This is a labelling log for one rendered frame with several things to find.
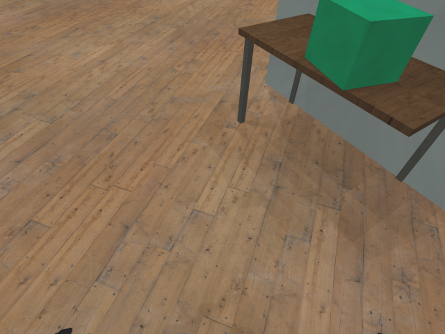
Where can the carton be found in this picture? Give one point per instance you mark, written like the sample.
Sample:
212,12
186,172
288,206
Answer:
359,43

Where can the table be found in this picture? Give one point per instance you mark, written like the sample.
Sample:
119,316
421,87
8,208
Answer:
412,103

